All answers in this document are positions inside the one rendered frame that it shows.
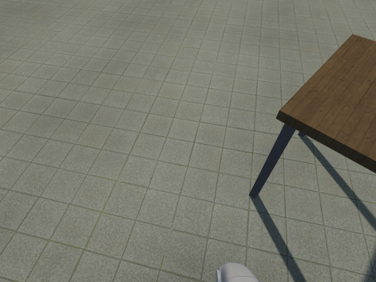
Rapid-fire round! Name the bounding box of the robot right thigh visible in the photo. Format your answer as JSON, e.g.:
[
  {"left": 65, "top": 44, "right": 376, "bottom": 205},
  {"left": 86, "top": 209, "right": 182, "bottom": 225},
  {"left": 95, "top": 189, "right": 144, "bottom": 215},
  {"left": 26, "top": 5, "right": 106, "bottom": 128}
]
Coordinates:
[{"left": 216, "top": 263, "right": 259, "bottom": 282}]

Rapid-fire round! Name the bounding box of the table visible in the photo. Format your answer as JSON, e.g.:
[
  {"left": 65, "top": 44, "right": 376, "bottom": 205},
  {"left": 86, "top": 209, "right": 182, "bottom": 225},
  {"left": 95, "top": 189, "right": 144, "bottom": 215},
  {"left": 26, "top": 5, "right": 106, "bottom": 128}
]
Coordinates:
[{"left": 249, "top": 34, "right": 376, "bottom": 199}]

